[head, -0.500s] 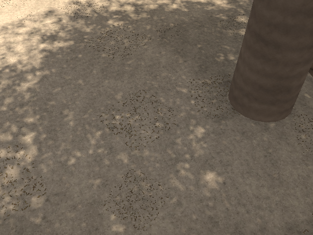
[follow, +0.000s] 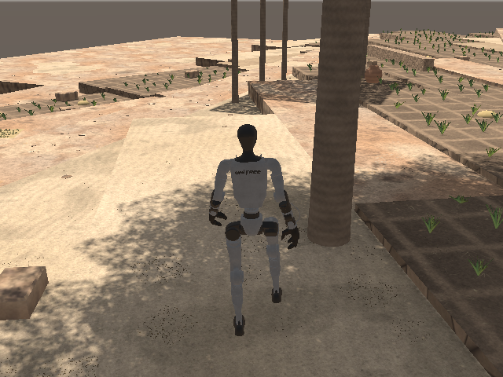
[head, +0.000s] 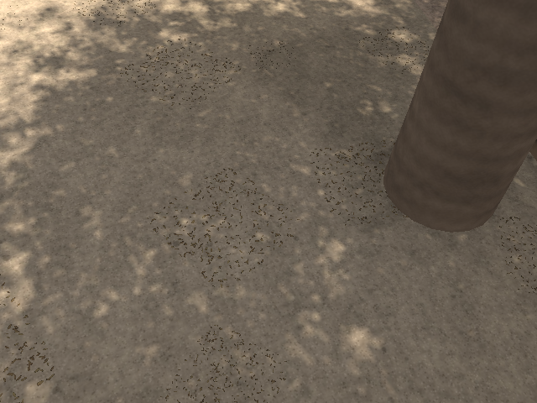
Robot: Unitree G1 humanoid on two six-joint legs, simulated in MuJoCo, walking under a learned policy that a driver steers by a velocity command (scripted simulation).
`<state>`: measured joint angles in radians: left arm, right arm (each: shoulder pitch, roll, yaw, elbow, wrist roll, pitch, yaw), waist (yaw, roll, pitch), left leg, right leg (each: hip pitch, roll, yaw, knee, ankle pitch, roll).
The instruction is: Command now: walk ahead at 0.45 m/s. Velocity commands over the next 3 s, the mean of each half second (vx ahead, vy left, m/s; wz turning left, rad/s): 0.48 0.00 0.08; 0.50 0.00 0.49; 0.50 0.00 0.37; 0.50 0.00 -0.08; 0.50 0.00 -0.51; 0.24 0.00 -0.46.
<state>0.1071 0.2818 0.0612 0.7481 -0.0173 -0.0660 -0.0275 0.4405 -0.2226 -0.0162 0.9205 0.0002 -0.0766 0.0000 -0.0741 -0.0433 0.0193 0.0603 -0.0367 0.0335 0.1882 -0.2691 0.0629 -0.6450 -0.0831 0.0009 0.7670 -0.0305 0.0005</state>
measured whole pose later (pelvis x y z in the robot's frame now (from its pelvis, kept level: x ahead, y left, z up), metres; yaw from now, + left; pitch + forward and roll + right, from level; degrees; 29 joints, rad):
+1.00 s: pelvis +0.58 +0.07 +0.00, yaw +20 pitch +2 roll -1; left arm 0.09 0.31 0.05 0.75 0.01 -0.09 0.00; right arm 0.32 -0.28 -0.06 0.71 0.01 -0.05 0.00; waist -0.04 -0.03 0.04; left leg -0.19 -0.11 -0.08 0.34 -0.17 0.10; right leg -0.66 -0.10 0.09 0.86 -0.14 0.05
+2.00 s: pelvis +1.06 +0.32 +0.00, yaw +25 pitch +1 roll +2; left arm 0.19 0.31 0.06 0.80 -0.02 -0.04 -0.01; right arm 0.33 -0.26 -0.06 0.79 -0.02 -0.10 0.01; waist -0.04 -0.05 0.02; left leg -0.08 -0.05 0.13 0.25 -0.19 0.06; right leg -0.69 -0.09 0.09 0.96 -0.11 0.01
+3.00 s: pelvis +1.52 +0.44 -0.01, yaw -6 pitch +1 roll +1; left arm 0.19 0.30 0.06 0.66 0.00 0.04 0.03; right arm 0.14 -0.25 -0.04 0.76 -0.01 -0.03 0.01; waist -0.02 -0.02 0.07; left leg -0.33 -0.01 0.04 0.44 -0.12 0.03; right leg -0.44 -0.02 0.06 0.80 -0.38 0.06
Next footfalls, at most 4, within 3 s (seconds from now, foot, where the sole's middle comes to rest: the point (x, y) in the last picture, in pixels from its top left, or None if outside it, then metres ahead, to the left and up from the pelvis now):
0.20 right None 0.31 -0.12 -0.78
0.72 left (187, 368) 0.59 0.14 -0.78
1.22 right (224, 257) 0.92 0.05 -0.78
1.72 left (104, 230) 1.02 0.40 -0.78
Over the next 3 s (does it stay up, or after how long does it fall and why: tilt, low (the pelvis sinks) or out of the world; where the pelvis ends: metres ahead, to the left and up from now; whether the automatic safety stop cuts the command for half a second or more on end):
stays up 1.52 0.44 -0.01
